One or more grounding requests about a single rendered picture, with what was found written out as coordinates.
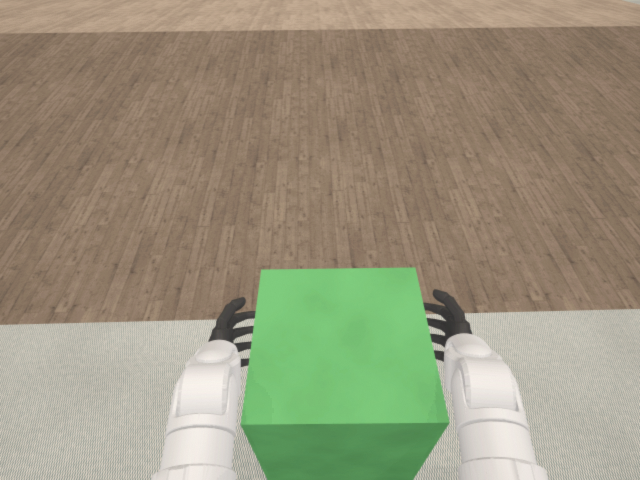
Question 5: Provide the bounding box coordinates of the left robot forearm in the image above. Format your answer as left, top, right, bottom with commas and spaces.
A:
151, 340, 241, 480

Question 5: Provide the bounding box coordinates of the right robot forearm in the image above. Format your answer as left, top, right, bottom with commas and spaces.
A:
444, 333, 549, 480

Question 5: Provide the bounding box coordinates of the right robot hand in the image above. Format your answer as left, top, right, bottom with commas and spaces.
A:
423, 289, 472, 362

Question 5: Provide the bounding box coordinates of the carton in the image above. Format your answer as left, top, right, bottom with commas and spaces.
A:
241, 267, 450, 480

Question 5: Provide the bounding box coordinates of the left robot hand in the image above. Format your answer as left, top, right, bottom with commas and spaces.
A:
208, 297, 256, 367

